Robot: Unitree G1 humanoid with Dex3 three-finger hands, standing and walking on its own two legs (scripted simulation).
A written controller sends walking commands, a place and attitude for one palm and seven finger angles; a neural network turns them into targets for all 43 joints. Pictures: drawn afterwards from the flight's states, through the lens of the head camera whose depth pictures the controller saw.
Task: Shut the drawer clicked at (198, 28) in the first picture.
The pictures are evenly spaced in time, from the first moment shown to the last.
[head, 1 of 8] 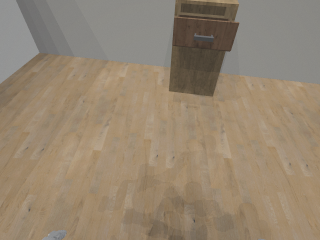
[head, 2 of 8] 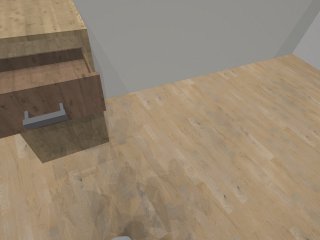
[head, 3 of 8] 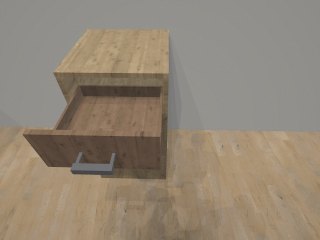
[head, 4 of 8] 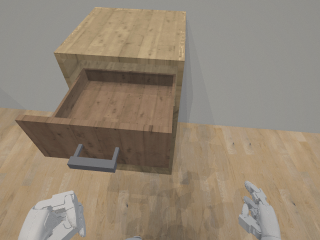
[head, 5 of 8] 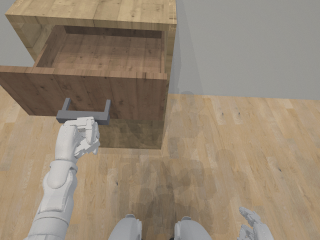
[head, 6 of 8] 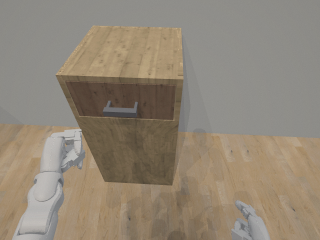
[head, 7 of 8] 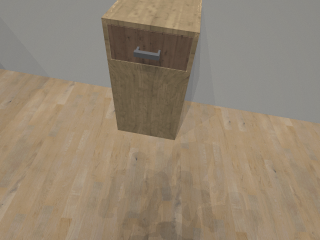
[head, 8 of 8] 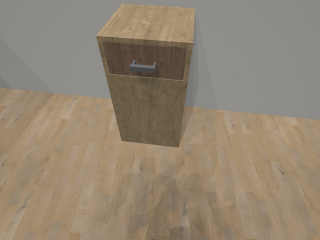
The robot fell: no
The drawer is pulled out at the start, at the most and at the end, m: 0.30 0.30 0.00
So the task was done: yes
